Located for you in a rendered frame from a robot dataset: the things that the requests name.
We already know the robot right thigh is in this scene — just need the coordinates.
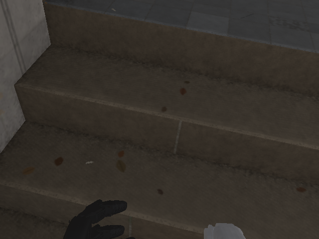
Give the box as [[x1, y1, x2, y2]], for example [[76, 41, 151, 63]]
[[203, 223, 246, 239]]

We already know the left robot hand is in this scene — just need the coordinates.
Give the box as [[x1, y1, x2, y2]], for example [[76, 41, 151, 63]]
[[63, 199, 136, 239]]

